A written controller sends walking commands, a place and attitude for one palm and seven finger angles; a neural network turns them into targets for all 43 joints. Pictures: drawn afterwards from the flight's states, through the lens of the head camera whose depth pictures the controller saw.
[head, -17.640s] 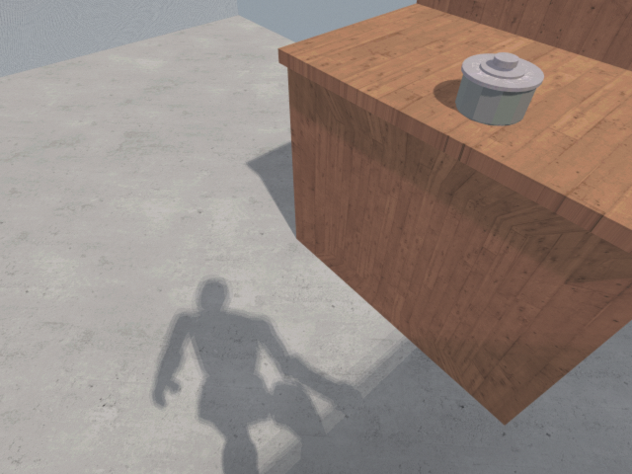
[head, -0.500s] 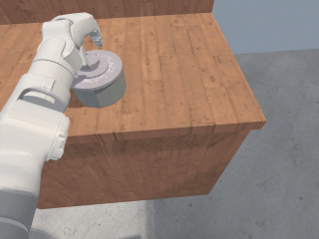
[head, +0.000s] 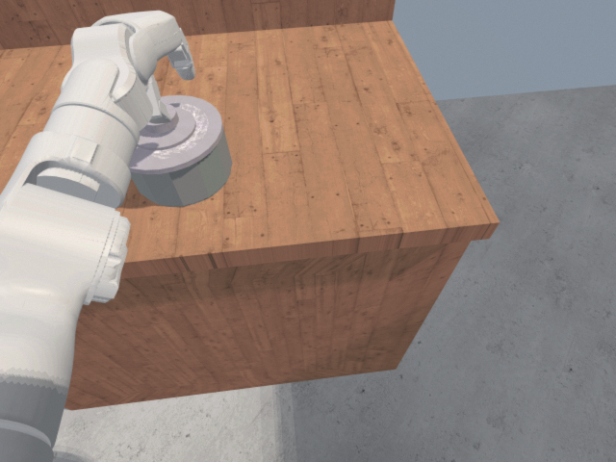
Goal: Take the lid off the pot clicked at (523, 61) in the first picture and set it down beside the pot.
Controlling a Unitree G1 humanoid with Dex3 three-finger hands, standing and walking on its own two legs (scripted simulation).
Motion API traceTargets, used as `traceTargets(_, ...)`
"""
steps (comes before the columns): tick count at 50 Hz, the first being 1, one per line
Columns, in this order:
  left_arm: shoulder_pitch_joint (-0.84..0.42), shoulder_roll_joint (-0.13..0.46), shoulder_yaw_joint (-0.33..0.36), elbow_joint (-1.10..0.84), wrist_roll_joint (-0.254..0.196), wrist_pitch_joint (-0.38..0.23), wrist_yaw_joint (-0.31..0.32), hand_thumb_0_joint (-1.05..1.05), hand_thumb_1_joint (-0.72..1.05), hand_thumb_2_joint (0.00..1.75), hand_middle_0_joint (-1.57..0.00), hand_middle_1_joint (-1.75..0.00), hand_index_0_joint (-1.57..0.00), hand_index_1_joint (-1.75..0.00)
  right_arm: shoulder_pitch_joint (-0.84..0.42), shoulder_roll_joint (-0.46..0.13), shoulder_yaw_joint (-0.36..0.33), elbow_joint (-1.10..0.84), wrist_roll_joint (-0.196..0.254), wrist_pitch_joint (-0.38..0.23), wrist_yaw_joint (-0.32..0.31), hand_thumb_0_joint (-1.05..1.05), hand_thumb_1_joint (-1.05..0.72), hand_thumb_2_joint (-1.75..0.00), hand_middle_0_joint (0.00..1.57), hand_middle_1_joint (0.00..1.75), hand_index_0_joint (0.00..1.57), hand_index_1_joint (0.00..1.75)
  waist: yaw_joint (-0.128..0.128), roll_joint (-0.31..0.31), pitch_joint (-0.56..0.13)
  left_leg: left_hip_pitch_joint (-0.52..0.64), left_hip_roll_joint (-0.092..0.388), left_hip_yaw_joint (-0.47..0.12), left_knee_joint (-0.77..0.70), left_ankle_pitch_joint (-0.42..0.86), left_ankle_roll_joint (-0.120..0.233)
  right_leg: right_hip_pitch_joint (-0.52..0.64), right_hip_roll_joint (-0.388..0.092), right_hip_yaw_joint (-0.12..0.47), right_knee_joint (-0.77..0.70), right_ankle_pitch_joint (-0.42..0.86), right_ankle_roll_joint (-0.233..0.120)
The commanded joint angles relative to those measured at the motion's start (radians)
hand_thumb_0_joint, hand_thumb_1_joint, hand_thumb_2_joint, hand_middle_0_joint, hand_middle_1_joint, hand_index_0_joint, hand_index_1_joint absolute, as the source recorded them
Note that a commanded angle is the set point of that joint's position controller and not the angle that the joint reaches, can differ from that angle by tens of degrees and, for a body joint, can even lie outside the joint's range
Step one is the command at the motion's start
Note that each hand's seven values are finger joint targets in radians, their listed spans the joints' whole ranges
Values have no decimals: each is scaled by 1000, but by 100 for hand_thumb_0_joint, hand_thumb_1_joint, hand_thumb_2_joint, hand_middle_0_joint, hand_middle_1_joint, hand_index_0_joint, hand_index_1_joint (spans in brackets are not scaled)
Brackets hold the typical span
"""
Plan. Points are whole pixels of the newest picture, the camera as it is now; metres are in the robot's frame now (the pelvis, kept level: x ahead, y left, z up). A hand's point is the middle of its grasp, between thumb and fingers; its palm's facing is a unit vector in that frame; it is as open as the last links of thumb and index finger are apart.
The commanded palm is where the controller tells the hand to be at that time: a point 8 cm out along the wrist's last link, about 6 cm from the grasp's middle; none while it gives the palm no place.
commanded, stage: move the open hand above the knob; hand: left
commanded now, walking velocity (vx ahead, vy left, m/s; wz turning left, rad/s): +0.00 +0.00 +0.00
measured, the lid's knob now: (159, 118) +0.54 +0.16 +0.16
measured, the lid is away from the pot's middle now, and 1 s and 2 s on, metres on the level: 0.01 0.01 0.01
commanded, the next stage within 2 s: none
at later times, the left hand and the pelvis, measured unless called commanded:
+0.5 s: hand (141, 94) +0.50 +0.16 +0.22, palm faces -0.27 -0.04 -0.96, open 10.2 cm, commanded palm +0.50 +0.15 +0.27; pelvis +0.00 +0.00 +0.00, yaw +0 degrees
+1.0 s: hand (155, 91) +0.52 +0.14 +0.21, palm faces -0.29 -0.05 -0.96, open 10.3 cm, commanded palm +0.51 +0.15 +0.27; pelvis +0.00 +0.00 +0.00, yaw +0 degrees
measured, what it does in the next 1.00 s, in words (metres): stands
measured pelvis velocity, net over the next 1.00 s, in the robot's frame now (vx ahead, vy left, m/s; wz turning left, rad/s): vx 0.00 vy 0.00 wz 0.00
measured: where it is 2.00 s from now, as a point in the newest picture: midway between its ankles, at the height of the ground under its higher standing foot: outside the picture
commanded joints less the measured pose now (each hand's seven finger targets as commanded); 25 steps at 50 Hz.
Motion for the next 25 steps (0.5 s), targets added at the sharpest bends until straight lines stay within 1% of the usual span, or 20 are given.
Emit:
traceTargets(1, -545, 277, 85, -115, 32, 15, 55, 0, -21, 118, -72, -23, -72, -23, 30, -145, -34, -77, -8, -26, -9, 0, -90, -90, 20, 30, 20, 30, 5, -89, -415, 174, 28, -48, -1, 459, -14, 224, 31, 3, -12, 320, -36)
traceTargets(2, -537, 255, 62, -94, 31, 24, 51, 0, -21, 118, -73, -22, -73, -22, 22, -147, -29, -79, -4, -23, -8, 0, -90, -90, 20, 30, 20, 30, 3, -100, -383, 141, 25, -44, -11, 419, -12, 227, 30, 0, -14, 308, -37)
traceTargets(3, -537, 218, 44, -139, 8, 24, 51, 0, -21, 118, -74, -21, -74, -21, 13, -152, -34, -86, -1, -20, -5, 0, -90, -90, 20, 30, 20, 30, 5, -56, -392, 168, 27, -45, -10, 470, -17, 224, 26, -5, -15, 328, -42)
traceTargets(5, -569, 173, 6, -155, 16, 23, 40, 0, -21, 119, -74, -19, -74, -19, 18, -146, -38, -84, -5, -27, 0, 0, -90, -90, 20, 30, 20, 30, -8, -70, -404, 210, 33, -54, 0, 475, -15, 184, 29, -3, -16, 306, -34)
traceTargets(6, -555, 247, 64, -167, 23, 20, 43, 0, -21, 119, -74, -19, -74, -19, 21, -149, -40, -86, -6, -26, -1, 0, -90, -90, 20, 30, 20, 30, 5, -89, -433, 207, 31, -52, 4, 476, -9, 218, 30, 6, -14, 320, -33)
traceTargets(8, -564, 239, 62, -235, -1, 6, 35, 0, -21, 119, -74, -19, -74, -19, 7, -151, -42, -104, -6, -25, -2, 0, -90, -90, 20, 30, 20, 30, 8, -66, -473, 235, 26, -53, 12, 534, -10, 245, 26, 3, -10, 365, -36)
traceTargets(9, -570, 243, 56, -210, 16, 4, 31, 0, -21, 119, -74, -19, -74, -19, 13, -142, -40, -97, -9, -29, 0, 0, -90, -90, 20, 30, 20, 30, 7, -66, -482, 235, 26, -55, 16, 539, -10, 239, 27, 11, -4, 362, -32)
traceTargets(10, -595, 217, 32, -233, 15, 0, 28, 0, -21, 119, -74, -19, -74, -19, 11, -140, -40, -97, -7, -29, 1, 0, -90, -90, 20, 30, 20, 30, -2, -57, -463, 246, 29, -56, 16, 544, -13, 214, 28, 4, -7, 353, -32)
traceTargets(12, -544, 219, 38, -184, 18, 9, 28, 0, -21, 119, -74, -19, -74, -19, 14, -142, -41, -90, -5, -26, 0, 0, -90, -90, 20, 30, 20, 30, 0, -83, -419, 231, 30, -53, 12, 513, -10, 199, 29, 2, -16, 328, -32)
traceTargets(13, -539, 195, 27, -213, -4, 8, 29, 0, -21, 119, -74, -19, -74, -19, 11, -149, -44, -94, -5, -20, 0, 0, -90, -90, 20, 30, 20, 30, 0, -56, -418, 241, 28, -50, 12, 540, -13, 202, 28, -3, -20, 347, -37)
traceTargets(14, -531, 223, 45, -167, 17, 15, 29, 0, -21, 119, -74, -19, -74, -19, 12, -142, -40, -84, -5, -19, -1, 0, -90, -90, 20, 30, 20, 30, 1, -75, -403, 225, 28, -52, 10, 512, -13, 194, 29, 2, -15, 328, -34)
traceTargets(15, -553, 184, 7, -150, 11, 20, 26, 0, -21, 119, -74, -19, -74, -19, 8, -145, -36, -81, -2, -16, -1, 0, -90, -90, 20, 30, 20, 30, -15, -87, -361, 204, 27, -50, 0, 455, -11, 170, 31, -4, -24, 301, -35)
traceTargets(17, -580, 208, 27, -193, 6, 14, 31, 0, -21, 119, -74, -19, -74, -19, 4, -141, -37, -89, -2, -25, 0, 0, -90, -90, 20, 30, 20, 30, -6, -70, -383, 211, 23, -50, -4, 433, -8, 189, 29, 1, -23, 296, -37)
traceTargets(18, -602, 161, -8, -247, -14, 3, 31, 0, -21, 119, -74, -19, -74, -19, -6, -148, -39, -96, 1, -23, 1, 0, -90, -90, 20, 30, 20, 30, -13, -34, -407, 251, 24, -59, 2, 486, -17, 176, 28, -7, -23, 309, -41)
traceTargets(19, -594, 219, 43, -230, 8, -1, 35, 0, -21, 119, -74, -19, -74, -19, 7, -137, -41, -90, -7, -30, 1, 0, -90, -90, 20, 30, 20, 30, 0, -51, -450, 263, 26, -62, 11, 500, -16, 195, 29, 6, -12, 314, -36)
traceTargets(20, -599, 209, 26, -223, 12, -3, 33, 0, -21, 119, -74, -19, -74, -19, 4, -140, -38, -92, -7, -30, 0, 0, -90, -90, 20, 30, 20, 30, -6, -34, -443, 262, 26, -60, 13, 512, -19, 184, 29, 2, -13, 319, -38)
traceTargets(21, -568, 223, 43, -197, 15, 2, 34, 0, -21, 119, -74, -19, -74, -19, 5, -137, -38, -89, -8, -27, -2, 0, -90, -90, 20, 30, 20, 30, -1, -55, -444, 250, 24, -57, 13, 495, -16, 200, 30, 5, -14, 319, -37)
traceTargets(23, -583, 180, 9, -222, -3, 4, 35, 0, -21, 119, -74, -19, -74, -19, -3, -142, -38, -91, -1, -20, 0, 0, -90, -90, 20, 30, 20, 30, -9, -32, -419, 245, 26, -58, 6, 514, -24, 191, 27, -6, -18, 324, -42)
traceTargets(24, -584, 183, 11, -200, 15, 7, 35, 0, -21, 119, -74, -19, -74, -19, -1, -133, -37, -88, -4, -24, 2, 0, -90, -90, 20, 30, 20, 30, -4, -49, -438, 251, 27, -61, 11, 511, -23, 190, 28, 1, -10, 314, -37)
traceTargets(25, -593, 166, -2, -192, 12, 8, 35, 0, -21, 119, -74, -19, -74, -19, -3, -137, -36, -87, -4, -23, 2, 0, -90, -90, 20, 30, 20, 30, -11, -40, -411, 250, 28, -63, 8, 500, -25, 162, 31, -5, -15, 298, -39)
